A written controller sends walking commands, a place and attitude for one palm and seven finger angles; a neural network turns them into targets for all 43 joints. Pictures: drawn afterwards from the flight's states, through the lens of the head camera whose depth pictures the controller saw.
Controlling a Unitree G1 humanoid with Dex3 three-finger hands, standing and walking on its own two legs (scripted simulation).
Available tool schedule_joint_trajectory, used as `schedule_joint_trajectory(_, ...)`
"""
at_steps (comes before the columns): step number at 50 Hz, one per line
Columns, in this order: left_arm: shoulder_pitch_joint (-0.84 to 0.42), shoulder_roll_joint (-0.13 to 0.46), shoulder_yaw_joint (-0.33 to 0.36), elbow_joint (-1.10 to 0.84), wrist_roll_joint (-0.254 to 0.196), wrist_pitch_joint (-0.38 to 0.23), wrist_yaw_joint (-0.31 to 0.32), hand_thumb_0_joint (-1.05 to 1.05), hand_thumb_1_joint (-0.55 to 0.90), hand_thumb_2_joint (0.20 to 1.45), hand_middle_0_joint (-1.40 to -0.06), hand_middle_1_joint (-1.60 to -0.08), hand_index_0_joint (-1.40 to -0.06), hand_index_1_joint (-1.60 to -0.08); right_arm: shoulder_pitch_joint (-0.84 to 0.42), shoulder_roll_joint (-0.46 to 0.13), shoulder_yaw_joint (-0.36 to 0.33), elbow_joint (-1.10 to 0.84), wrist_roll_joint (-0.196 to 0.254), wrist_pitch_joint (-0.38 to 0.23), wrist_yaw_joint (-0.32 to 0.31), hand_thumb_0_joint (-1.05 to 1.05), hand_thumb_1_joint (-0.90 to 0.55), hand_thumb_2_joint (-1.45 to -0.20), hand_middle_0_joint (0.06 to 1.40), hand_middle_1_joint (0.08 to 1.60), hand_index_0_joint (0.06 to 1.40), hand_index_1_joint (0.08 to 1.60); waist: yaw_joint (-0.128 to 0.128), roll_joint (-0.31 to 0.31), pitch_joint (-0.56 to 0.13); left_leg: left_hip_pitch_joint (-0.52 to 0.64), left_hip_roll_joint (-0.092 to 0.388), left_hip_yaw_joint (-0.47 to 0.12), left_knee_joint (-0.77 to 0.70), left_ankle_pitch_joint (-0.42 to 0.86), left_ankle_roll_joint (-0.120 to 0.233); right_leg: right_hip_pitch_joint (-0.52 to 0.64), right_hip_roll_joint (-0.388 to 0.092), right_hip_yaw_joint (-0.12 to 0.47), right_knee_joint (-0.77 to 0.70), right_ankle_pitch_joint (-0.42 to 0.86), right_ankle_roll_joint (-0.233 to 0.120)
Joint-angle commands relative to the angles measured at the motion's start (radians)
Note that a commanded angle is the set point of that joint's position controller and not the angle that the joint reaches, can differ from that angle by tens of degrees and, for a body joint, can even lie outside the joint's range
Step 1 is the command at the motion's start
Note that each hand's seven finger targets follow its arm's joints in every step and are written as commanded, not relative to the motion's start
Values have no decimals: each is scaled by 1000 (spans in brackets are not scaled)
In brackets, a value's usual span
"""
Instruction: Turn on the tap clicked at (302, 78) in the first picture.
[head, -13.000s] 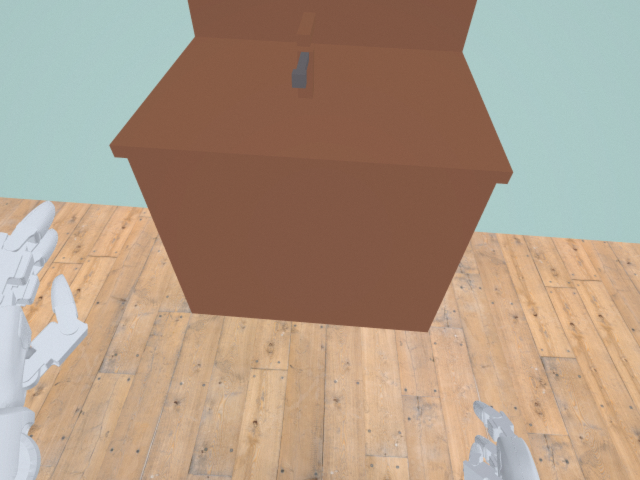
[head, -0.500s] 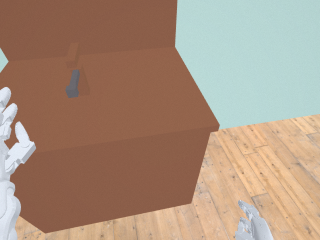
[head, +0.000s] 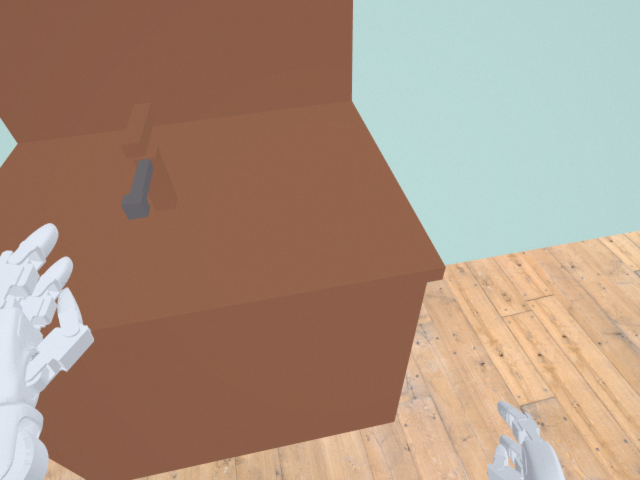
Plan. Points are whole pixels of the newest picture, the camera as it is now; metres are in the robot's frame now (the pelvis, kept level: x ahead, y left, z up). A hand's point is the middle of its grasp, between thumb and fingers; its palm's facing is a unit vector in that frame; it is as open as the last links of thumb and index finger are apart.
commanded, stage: turn the palm inward beside the body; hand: left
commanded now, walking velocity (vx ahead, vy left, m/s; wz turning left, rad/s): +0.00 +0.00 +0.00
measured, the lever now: (135, 206) +0.42 +0.34 +0.13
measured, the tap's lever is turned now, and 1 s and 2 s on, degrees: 0 0 0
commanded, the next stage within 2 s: reach beside the lever's end, fingers flat in 1.20 s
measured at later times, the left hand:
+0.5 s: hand (54, 364) +0.15 +0.26 +0.18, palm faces +0.49 -0.86 -0.13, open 7.4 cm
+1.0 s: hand (73, 361) +0.15 +0.24 +0.18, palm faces +0.49 -0.87 -0.10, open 7.4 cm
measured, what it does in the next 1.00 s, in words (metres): stands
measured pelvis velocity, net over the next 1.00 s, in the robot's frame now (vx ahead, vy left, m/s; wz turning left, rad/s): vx -0.03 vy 0.01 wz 0.01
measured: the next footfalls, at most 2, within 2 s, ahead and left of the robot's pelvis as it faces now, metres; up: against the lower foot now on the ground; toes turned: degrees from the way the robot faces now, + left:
none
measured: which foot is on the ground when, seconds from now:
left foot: down 0.00-1.00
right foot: down 0.00-1.00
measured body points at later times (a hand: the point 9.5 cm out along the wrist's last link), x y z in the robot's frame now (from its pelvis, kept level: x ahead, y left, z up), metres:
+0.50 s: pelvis -0.04 +0.02 +0.01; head -0.08 -0.01 +0.45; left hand +0.12 +0.30 +0.19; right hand +0.17 -0.18 -0.07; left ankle -0.01 +0.14 -0.73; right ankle -0.03 -0.07 -0.73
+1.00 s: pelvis -0.03 +0.01 +0.01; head -0.07 -0.03 +0.45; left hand +0.12 +0.28 +0.19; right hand +0.20 -0.19 -0.06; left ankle -0.01 +0.14 -0.73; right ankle -0.03 -0.07 -0.73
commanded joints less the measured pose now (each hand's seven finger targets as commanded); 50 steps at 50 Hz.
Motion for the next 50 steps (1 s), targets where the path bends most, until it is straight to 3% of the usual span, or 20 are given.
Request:
schedule_joint_trajectory(1, -149, 172, 73, -270, 22, -70, 34, 0, 900, 900, -200, -300, -200, -300, -112, -70, -15, -162, -3, -86, -10, 0, -900, -900, 200, 300, 200, 300, -10, -30, -134, 55, -18, 37, -42, 399, 48, 47, -31, 30, -73, 502, 54)
schedule_joint_trajectory(3, -133, 166, 70, -250, 24, -66, 50, 0, 900, 900, -200, -300, -200, -300, -112, -73, -11, -157, -5, -89, -11, 0, -900, -900, 200, 300, 200, 300, -6, -33, -115, 40, -16, 30, -54, 365, 45, 33, -25, 23, -81, 435, 48)
schedule_joint_trajectory(5, -145, 165, 62, -264, 32, -52, 63, 0, 900, 900, -200, -300, -200, -300, -134, -69, -4, -161, -1, -92, -10, 0, -900, -900, 200, 300, 200, 300, -2, 6, -106, 39, -14, 28, -65, 326, 41, 24, -20, 24, -93, 368, 42)
schedule_joint_trajectory(6, -158, 141, 37, -274, 31, -43, 68, 0, 900, 900, -200, -300, -200, -300, -141, -60, 3, -162, -3, -93, -11, 0, -900, -900, 200, 300, 200, 300, -4, 5, -96, 38, -13, 25, -77, 306, 40, 23, -22, 20, -98, 339, 40)
schedule_joint_trajectory(10, -137, 149, 49, -258, 28, 20, 87, 0, 900, 900, -200, -300, -200, -300, -169, -61, 14, -163, -1, -87, -15, 0, -900, -900, 200, 300, 200, 300, 4, -10, -64, 22, -7, 13, -107, 246, 34, 28, -14, 15, -125, 259, 37)
schedule_joint_trajectory(11, -143, 116, 15, -267, 27, 36, 85, 0, 900, 900, -200, -300, -200, -300, -179, -53, 19, -162, 0, -82, -16, 0, -900, -900, 200, 300, 200, 300, 0, -9, -58, 26, -5, 13, -118, 227, 34, 26, -15, 12, -132, 235, 37)
schedule_joint_trajectory(15, -168, 135, 34, -276, 19, 94, 96, 0, 900, 900, -200, -300, -200, -300, -215, -54, 29, -161, 2, -75, -23, 0, -900, -900, 200, 300, 200, 300, 4, 3, -17, 23, -5, 6, -142, 147, 36, 17, -12, 19, -170, 149, 38)
schedule_joint_trajectory(16, -184, 111, 7, -287, 19, 101, 97, 0, 900, 900, -200, -300, -200, -300, -218, -47, 33, -161, 2, -73, -24, 0, -900, -900, 200, 300, 200, 300, 0, 2, -7, 20, -4, 2, -153, 126, 33, 19, -14, 15, -172, 130, 37)
schedule_joint_trajectory(24, -188, 103, -10, -325, 25, 119, 126, 0, 900, 900, -200, -300, -200, -300, -252, -43, 40, -153, -3, -78, -29, 0, -900, -900, 200, 300, 200, 300, 5, 2, 13, 13, -12, -3, -187, -21, 36, 25, -16, 24, -210, 15, 41)
schedule_joint_trajectory(30, -157, 95, -11, -344, 18, 144, 130, 0, 900, 900, -200, -300, -200, -300, -260, -42, 42, -149, 1, -86, -26, 0, -900, -900, 200, 300, 200, 300, 5, 8, 25, 25, -12, -2, -186, 10, 34, 42, -15, 25, -229, 36, 38)
schedule_joint_trajectory(31, -159, 70, -34, -350, 12, 149, 125, 0, 900, 900, -200, -300, -200, -300, -262, -37, 44, -148, 2, -83, -27, 0, -900, -900, 200, 300, 200, 300, 5, 5, 23, 24, -13, -2, -193, 4, 35, 49, -16, 20, -225, 37, 39)
schedule_joint_trajectory(34, -177, 83, -16, -343, 2, 165, 127, 0, 900, 900, -200, -300, -200, -300, -265, -45, 40, -146, 0, -80, -32, 0, -900, -900, 200, 300, 200, 300, 4, -16, 21, 33, -14, -2, -184, 38, 38, 49, -17, 22, -233, 58, 40)
schedule_joint_trajectory(35, -173, 94, -2, -339, 3, 171, 130, 0, 900, 900, -200, -300, -200, -300, -265, -46, 41, -143, 4, -85, -29, 0, -900, -900, 200, 300, 200, 300, 4, 5, 26, 39, -14, 0, -180, 52, 35, 46, -15, 24, -238, 67, 39)
schedule_joint_trajectory(36, -175, 67, -22, -345, -3, 176, 126, 0, 900, 900, -200, -300, -200, -300, -268, -39, 42, -143, 2, -81, -31, 0, -900, -900, 200, 300, 200, 300, 7, 5, 11, 44, -15, 1, -183, 56, 37, 58, -17, 22, -233, 74, 39)
schedule_joint_trajectory(40, -177, 86, -6, -349, -7, 190, 127, 0, 900, 900, -200, -300, -200, -300, -260, -48, 40, -143, 5, -83, -26, 0, -900, -900, 200, 300, 200, 300, 8, 13, -6, 60, -15, 3, -167, 137, 35, 66, -16, 21, -228, 141, 37)
schedule_joint_trajectory(41, -171, 59, -32, -356, -8, 189, 121, 0, 900, 900, -200, -300, -200, -300, -262, -41, 42, -145, 3, -80, -26, 0, -900, -900, 200, 300, 200, 300, 8, 15, -11, 65, -15, 5, -173, 149, 35, 75, -16, 18, -220, 156, 36)
schedule_joint_trajectory(43, -167, 73, -24, -350, -8, 192, 118, 0, 900, 900, -200, -300, -200, -300, -257, -47, 39, -148, 0, -78, -28, 0, -900, -900, 200, 300, 200, 300, 6, -18, -13, 68, -16, 7, -163, 174, 40, 74, -17, 20, -220, 183, 40)
schedule_joint_trajectory(45, -167, 90, -7, -350, -4, 196, 115, 0, 900, 900, -200, -300, -200, -300, -254, -50, 39, -148, 4, -78, -24, 0, -900, -900, 200, 300, 200, 300, 7, -10, -12, 75, -14, 9, -155, 193, 39, 70, -15, 21, -223, 200, 40)
schedule_joint_trajectory(48, -152, 79, -9, -336, -12, 198, 109, 0, 900, 900, -200, -300, -200, -300, -248, -49, 35, -148, 2, -72, -26, 0, -900, -900, 200, 300, 200, 300, 9, -45, -29, 72, -15, 15, -146, 224, 42, 87, -18, 23, -210, 250, 43)
schedule_joint_trajectory(50, -163, 96, 10, -350, -10, 201, 114, 0, 900, 900, -200, -300, -200, -300, -251, -48, 36, -152, 6, -72, -20, 0, -900, -900, 200, 300, 200, 300, 13, 3, -28, 79, -17, 16, -143, 236, 38, 84, -17, 27, -211, 261, 40)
